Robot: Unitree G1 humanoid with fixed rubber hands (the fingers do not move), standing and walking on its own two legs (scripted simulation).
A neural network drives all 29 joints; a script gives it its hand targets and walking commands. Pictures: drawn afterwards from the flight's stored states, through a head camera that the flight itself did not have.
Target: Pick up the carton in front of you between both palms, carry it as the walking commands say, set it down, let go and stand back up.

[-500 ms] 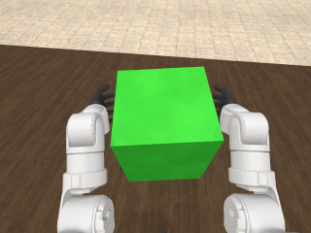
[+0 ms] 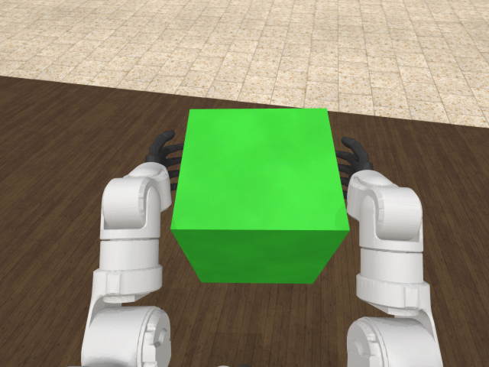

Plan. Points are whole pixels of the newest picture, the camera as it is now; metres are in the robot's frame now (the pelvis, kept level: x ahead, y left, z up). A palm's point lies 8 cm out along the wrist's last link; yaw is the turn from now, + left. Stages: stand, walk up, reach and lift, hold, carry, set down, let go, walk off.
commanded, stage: carry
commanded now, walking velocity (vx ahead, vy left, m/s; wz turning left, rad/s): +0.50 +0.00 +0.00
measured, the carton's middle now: (257, 204) +0.36 +0.03 +0.06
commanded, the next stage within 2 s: none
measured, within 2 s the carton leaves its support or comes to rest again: neither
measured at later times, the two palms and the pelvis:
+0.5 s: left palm (208, 97) +0.64 +0.15 +0.09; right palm (343, 101) +0.64 -0.15 +0.08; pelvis +0.27 +0.00 -0.04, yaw +2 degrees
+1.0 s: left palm (203, 83) +0.70 +0.17 +0.08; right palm (328, 88) +0.71 -0.13 +0.08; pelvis +0.35 +0.01 -0.04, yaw +2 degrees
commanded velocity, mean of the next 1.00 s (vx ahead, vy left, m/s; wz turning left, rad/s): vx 0.05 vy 0.00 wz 0.00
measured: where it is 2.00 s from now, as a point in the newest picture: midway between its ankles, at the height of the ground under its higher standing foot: (247, 320)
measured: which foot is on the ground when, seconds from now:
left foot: down 0.00-0.46, up 0.48-0.64, down 0.66-1.00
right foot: down 0.00-0.02, up 0.04-0.44, down 0.46-1.00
